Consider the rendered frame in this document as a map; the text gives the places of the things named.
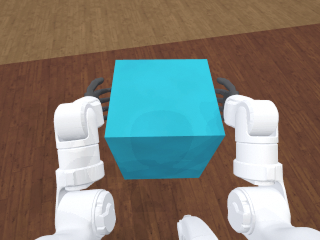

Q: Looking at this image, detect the left robot forearm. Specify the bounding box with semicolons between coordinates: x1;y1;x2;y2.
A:
54;96;105;230

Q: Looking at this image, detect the right robot forearm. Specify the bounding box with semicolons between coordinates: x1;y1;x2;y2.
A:
223;95;291;219

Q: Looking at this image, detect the robot right thigh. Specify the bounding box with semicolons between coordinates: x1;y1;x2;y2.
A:
177;216;218;240

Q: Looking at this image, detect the carton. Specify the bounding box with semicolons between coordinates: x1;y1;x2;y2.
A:
104;59;225;180

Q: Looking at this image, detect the robot right upper arm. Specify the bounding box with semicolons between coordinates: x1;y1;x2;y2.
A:
227;186;320;240

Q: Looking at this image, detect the robot left upper arm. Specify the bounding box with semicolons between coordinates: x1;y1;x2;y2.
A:
35;189;116;240

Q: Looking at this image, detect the robot left hand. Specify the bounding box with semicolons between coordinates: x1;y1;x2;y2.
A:
84;77;112;121

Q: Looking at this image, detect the robot right hand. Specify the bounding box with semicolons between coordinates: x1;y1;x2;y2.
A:
214;77;239;121

